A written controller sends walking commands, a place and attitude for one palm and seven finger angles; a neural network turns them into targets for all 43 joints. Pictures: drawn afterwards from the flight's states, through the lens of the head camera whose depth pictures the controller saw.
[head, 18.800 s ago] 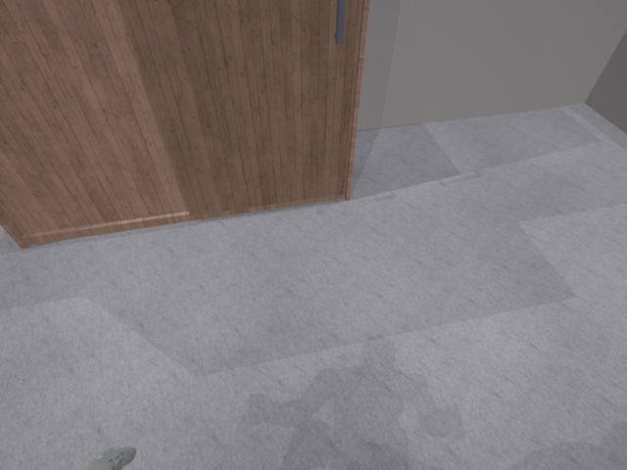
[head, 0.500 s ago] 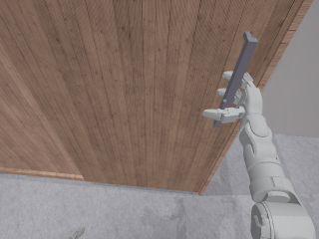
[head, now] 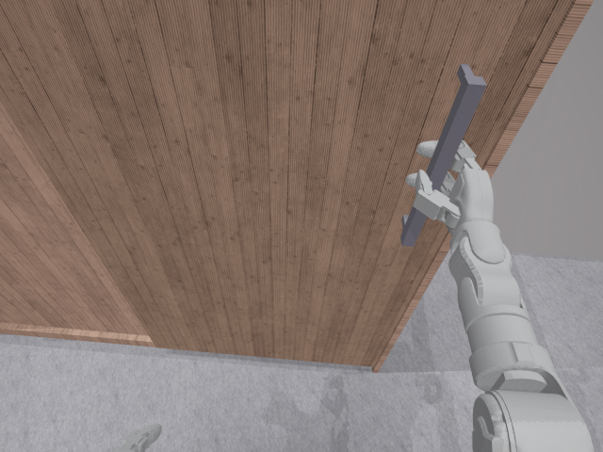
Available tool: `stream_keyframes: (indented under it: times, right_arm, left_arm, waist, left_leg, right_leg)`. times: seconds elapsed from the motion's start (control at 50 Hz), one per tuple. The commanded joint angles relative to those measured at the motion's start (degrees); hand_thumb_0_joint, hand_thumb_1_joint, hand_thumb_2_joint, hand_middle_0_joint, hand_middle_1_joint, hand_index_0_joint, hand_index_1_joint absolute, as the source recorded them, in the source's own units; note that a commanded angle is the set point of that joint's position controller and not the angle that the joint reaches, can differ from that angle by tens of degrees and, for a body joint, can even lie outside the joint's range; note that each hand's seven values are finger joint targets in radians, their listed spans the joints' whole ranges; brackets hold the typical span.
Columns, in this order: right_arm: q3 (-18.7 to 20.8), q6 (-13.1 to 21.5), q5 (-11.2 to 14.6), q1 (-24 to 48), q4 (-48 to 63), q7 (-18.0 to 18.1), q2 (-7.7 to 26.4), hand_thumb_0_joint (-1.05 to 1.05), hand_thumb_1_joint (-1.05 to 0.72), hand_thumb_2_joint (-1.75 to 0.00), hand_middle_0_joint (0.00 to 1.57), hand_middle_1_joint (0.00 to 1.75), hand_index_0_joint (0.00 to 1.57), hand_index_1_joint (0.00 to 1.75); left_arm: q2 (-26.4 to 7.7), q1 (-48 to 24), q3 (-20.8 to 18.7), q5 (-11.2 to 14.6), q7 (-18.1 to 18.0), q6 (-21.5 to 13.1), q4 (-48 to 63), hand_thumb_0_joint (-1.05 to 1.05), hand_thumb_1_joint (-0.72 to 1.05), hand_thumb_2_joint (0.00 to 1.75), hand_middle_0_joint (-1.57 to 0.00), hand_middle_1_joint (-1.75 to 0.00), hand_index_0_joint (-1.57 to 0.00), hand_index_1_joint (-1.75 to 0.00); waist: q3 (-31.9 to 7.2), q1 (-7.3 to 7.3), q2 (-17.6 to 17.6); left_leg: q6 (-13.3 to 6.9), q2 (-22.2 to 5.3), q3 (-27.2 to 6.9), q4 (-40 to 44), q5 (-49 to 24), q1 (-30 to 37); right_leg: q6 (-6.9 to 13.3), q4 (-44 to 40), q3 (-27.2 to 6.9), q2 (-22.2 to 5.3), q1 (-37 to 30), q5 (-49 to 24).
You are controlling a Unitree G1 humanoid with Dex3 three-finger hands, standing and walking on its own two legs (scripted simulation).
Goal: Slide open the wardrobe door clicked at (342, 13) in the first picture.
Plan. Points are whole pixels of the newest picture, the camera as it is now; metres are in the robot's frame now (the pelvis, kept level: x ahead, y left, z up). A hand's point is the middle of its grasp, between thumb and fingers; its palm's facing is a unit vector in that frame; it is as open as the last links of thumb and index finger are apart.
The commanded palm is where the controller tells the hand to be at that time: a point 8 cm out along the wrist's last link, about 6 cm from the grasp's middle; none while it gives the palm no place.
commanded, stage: grip the handle and tug to test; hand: right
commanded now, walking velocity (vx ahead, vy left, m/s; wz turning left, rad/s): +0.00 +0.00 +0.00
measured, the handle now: (431, 169) +0.49 -0.12 +0.14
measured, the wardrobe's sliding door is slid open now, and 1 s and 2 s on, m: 0.00 0.00 0.00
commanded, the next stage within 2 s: tug the door sideways, standing still in 0.68 s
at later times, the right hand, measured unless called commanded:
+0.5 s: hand (421, 195) +0.43 -0.10 +0.14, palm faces -0.03 +1.00 +0.00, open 6.0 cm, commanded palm +0.38 -0.15 +0.14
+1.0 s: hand (420, 192) +0.43 -0.10 +0.14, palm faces -0.03 +1.00 +0.00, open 5.6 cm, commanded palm +0.41 -0.13 +0.14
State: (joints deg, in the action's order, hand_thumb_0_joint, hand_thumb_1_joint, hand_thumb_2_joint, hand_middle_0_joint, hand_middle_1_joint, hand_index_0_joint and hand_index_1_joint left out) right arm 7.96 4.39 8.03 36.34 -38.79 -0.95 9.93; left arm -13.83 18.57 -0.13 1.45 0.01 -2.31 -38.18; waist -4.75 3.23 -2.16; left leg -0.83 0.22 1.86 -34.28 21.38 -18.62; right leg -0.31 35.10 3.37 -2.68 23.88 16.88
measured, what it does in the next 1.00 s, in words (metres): stands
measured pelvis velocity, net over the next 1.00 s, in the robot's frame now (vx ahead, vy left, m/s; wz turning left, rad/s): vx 0.05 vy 0.00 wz -0.03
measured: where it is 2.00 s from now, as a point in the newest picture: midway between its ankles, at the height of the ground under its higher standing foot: outside the picture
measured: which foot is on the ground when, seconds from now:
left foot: down 0.00-1.00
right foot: down 0.00-1.00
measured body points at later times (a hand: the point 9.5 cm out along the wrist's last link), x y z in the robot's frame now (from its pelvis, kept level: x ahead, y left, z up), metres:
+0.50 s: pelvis +0.01 +0.00 +0.00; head +0.03 +0.02 +0.45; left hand +0.12 +0.25 -0.11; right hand +0.42 -0.16 +0.15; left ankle -0.05 +0.11 -0.73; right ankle +0.01 -0.12 -0.73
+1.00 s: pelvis +0.05 +0.00 +0.01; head +0.07 +0.01 +0.46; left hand +0.20 +0.24 -0.10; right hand +0.43 -0.16 +0.14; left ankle -0.04 +0.11 -0.72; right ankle +0.01 -0.13 -0.72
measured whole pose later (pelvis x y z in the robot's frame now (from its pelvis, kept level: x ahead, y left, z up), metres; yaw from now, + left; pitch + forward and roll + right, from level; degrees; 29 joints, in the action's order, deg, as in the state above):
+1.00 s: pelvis +0.05 +0.00 +0.01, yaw -2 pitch +6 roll +0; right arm 2.7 -7.1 7.6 25.3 -16.9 -0.1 6.0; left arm -13.5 13.6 -0.1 0.5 -1.5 1.5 -36.2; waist -4.4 0.3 -1.8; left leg -0.5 -0.3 3.5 -30.8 21.4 -12.6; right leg -0.4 32.1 0.7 -1.5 18.6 18.6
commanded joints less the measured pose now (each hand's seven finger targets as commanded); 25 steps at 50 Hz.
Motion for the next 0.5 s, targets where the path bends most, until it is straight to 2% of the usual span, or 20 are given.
stream_keyframes:
  times: [0.0,0.04,0.06,0.08,0.12,0.14,0.16,0.18,0.2,0.22,0.24,0.28,0.32,0.36,0.38,0.4,0.48]
  right_arm:
    - [-2.0,4.7,0.4,21.3,16.7,-1.9,3.9,0.0,-0.9,-0.9,0.45,1.4,0.45,1.4]
    - [-1.7,4.5,0.3,22.7,17.6,-1.9,4.4,0.0,-0.9,-0.9,0.45,1.4,0.45,1.4]
    - [-1.7,4.1,0.3,22.1,17.0,-1.9,4.2,0.0,-0.9,-0.9,0.45,1.4,0.45,1.4]
    - [-1.5,4.2,0.2,22.4,17.5,-1.8,4.9,0.0,-0.9,-0.9,0.45,1.4,0.45,1.4]
    - [-2.2,3.9,0.2,22.9,18.8,-1.8,3.9,0.0,-0.9,-0.9,0.45,1.4,0.45,1.4]
    - [-0.9,3.9,0.3,21.3,18.5,-1.7,5.0,0.0,-0.9,-0.9,0.45,1.4,0.45,1.4]
    - [-2.4,3.5,0.3,20.7,19.0,-2.0,3.4,0.0,-0.9,-0.9,0.45,1.4,0.45,1.4]
    - [-1.1,3.5,0.4,20.8,18.3,-1.9,5.1,0.0,-0.9,-0.9,0.45,1.4,0.45,1.4]
    - [-0.8,3.3,0.5,20.8,18.0,-1.9,5.2,0.0,-0.9,-0.9,0.45,1.4,0.45,1.4]
    - [-0.5,3.1,0.4,20.9,17.8,-2.1,5.7,0.0,-0.9,-0.9,0.45,1.4,0.45,1.4]
    - [-1.4,3.0,0.5,21.7,18.7,-2.3,4.7,0.0,-0.9,-0.9,0.45,1.4,0.45,1.4]
    - [0.4,2.9,0.5,19.7,18.2,-2.2,6.7,0.0,-0.9,-0.9,0.45,1.4,0.45,1.4]
    - [-1.7,2.8,0.7,17.3,20.4,-2.6,3.9,0.0,-0.9,-0.9,0.45,1.4,0.45,1.4]
    - [-0.8,2.7,0.9,15.1,22.6,-2.6,4.7,0.0,-0.9,-0.9,0.45,1.4,0.45,1.4]
    - [-1.2,2.4,0.9,12.5,22.2,-2.8,4.6,0.0,-0.9,-0.9,0.45,1.4,0.45,1.4]
    - [-1.1,2.3,1.1,12.1,23.1,-2.8,4.6,0.0,-0.9,-0.9,0.45,1.4,0.45,1.4]
    - [-0.7,1.1,1.3,8.0,26.3,-3.1,5.1,0.0,-0.9,-0.9,0.45,1.4,0.45,1.4]
  left_arm:
    - [-7.2,-1.0,-2.5,0.4,-0.6,-2.2,7.3,0.0,0.9,0.9,-0.2,-0.3,-0.2,-0.3]
    - [-7.2,-0.9,-2.6,0.3,-0.7,-2.1,7.0,0.0,0.9,0.9,-0.2,-0.3,-0.2,-0.3]
    - [-7.1,-1.1,-2.5,0.3,-0.7,-2.0,7.0,0.0,0.9,0.9,-0.2,-0.3,-0.2,-0.3]
    - [-7.4,-0.8,-2.5,0.2,-0.8,-1.9,7.1,0.0,0.9,0.9,-0.2,-0.3,-0.2,-0.3]
    - [-7.1,-1.1,-2.5,0.2,-0.7,-2.0,7.2,0.0,0.9,0.9,-0.2,-0.3,-0.2,-0.3]
    - [-7.2,-0.9,-2.6,0.2,-0.8,-1.9,7.1,0.0,0.9,0.9,-0.2,-0.3,-0.2,-0.3]
    - [-6.9,-1.4,-2.5,0.2,-0.7,-2.0,7.4,0.0,0.9,0.9,-0.2,-0.3,-0.2,-0.3]
    - [-7.3,-0.9,-2.5,0.2,-0.8,-1.8,7.2,0.0,0.9,0.9,-0.2,-0.3,-0.2,-0.3]
    - [-7.2,-1.2,-2.5,0.2,-0.9,-1.7,7.2,0.0,0.9,0.9,-0.2,-0.3,-0.2,-0.3]
    - [-7.3,-1.2,-2.4,0.3,-0.9,-1.5,7.1,0.0,0.9,0.9,-0.2,-0.3,-0.2,-0.3]
    - [-7.1,-1.6,-2.4,0.2,-0.9,-1.5,7.4,0.0,0.9,0.9,-0.2,-0.3,-0.2,-0.3]
    - [-7.4,-1.3,-2.5,0.2,-1.1,-1.3,7.4,0.0,0.9,0.9,-0.2,-0.3,-0.2,-0.3]
    - [-6.8,-2.2,-2.3,0.3,-0.8,-1.4,8.3,0.0,0.9,0.9,-0.2,-0.3,-0.2,-0.3]
    - [-6.7,-2.3,-2.4,0.2,-0.6,-1.5,8.5,0.0,0.9,0.9,-0.2,-0.3,-0.2,-0.3]
    - [-7.0,-2.4,-2.4,0.2,-0.5,-1.4,9.0,0.0,0.9,0.9,-0.2,-0.3,-0.2,-0.3]
    - [-6.9,-2.8,-2.3,0.2,-0.6,-1.3,9.2,0.0,0.9,0.9,-0.2,-0.3,-0.2,-0.3]
    - [-7.0,-3.4,-2.3,0.3,-0.6,-1.0,10.3,0.0,0.9,0.9,-0.2,-0.3,-0.2,-0.3]
  waist:
    - [-19.1,-0.86,3.2]
    - [-19.3,-0.65,3.4]
    - [-18.6,-0.74,2.1]
    - [-18.8,-0.6,3.7]
    - [-19.7,-0.55,2.4]
    - [-20.3,-1.2,3.4]
    - [-19.7,-1.01,1.9]
    - [-19.2,-1.0,4.2]
    - [-19.0,-0.85,5.0]
    - [-18.6,-0.99,4.4]
    - [-19.0,-0.89,2.6]
    - [-19.1,-1.51,4.2]
    - [-19.7,-1.96,2.7]
    - [-20.9,-2.59,2.3]
    - [-20.5,-2.86,4.0]
    - [-20.2,-2.69,4.3]
    - [-19.7,-3.59,4.8]
  left_leg:
    - [-0.1,2.1,0.5,2.4,-34.8,3.0]
    - [0.0,2.2,0.4,2.5,-35.4,2.9]
    - [0.0,2.1,0.4,2.7,-34.7,2.5]
    - [0.0,2.1,0.5,2.8,-34.7,3.4]
    - [0.0,2.1,0.6,2.6,-35.5,3.1]
    - [0.0,2.1,0.6,2.4,-36.4,3.8]
    - [0.1,2.0,0.4,2.5,-37.2,3.7]
    - [0.1,1.9,0.6,2.7,-36.8,4.7]
    - [0.2,1.9,0.4,2.7,-37.9,4.8]
    - [0.1,2.0,0.4,2.7,-37.7,4.7]
    - [0.2,1.9,0.3,2.8,-37.5,4.5]
    - [0.1,1.8,0.4,2.9,-37.7,6.0]
    - [0.1,1.7,0.4,2.4,-39.4,6.0]
    - [0.1,1.6,0.5,2.2,-40.9,6.8]
    - [0.2,1.5,0.5,2.4,-41.2,7.8]
    - [0.2,1.5,0.5,2.4,-41.5,7.9]
    - [0.3,1.3,0.4,2.6,-43.7,10.2]
  right_leg:
    - [2.7,-0.5,-1.8,2.4,-16.3,-26.2]
    - [2.7,-0.4,-1.7,2.5,-16.5,-25.9]
    - [2.6,-0.5,-1.6,2.4,-16.4,-25.3]
    - [2.7,-0.5,-1.6,2.5,-16.1,-25.4]
    - [2.7,-0.5,-1.7,2.5,-17.1,-26.4]
    - [2.7,-0.4,-1.8,2.5,-17.1,-27.2]
    - [2.7,-0.4,-1.4,2.7,-17.0,-27.3]
    - [2.8,-0.4,-1.6,2.7,-16.1,-26.8]
    - [3.0,-0.7,-1.5,2.7,-15.7,-26.7]
    - [2.8,-0.8,-1.5,2.8,-15.4,-26.3]
    - [2.8,-0.7,-1.3,2.9,-16.0,-26.0]
    - [2.9,-0.8,-1.3,2.9,-15.4,-26.3]
    - [2.8,-0.7,-1.2,2.9,-16.5,-28.4]
    - [2.8,-0.7,-1.1,2.8,-17.4,-30.2]
    - [2.9,-0.7,-1.1,2.9,-16.7,-30.1]
    - [2.9,-1.1,-1.1,2.7,-16.4,-29.9]
    - [2.9,-1.5,-0.5,2.7,-16.3,-30.9]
